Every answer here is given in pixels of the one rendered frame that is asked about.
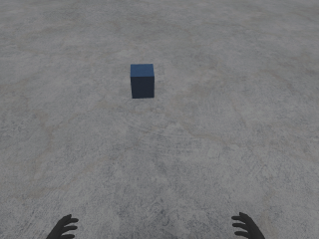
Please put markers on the carton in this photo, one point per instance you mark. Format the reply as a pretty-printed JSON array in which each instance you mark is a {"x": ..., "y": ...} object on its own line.
[{"x": 142, "y": 81}]

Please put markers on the robot right hand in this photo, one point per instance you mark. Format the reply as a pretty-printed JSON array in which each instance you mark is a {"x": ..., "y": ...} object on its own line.
[{"x": 252, "y": 229}]

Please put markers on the robot left hand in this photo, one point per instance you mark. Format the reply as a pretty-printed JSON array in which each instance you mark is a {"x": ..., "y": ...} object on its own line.
[{"x": 59, "y": 228}]

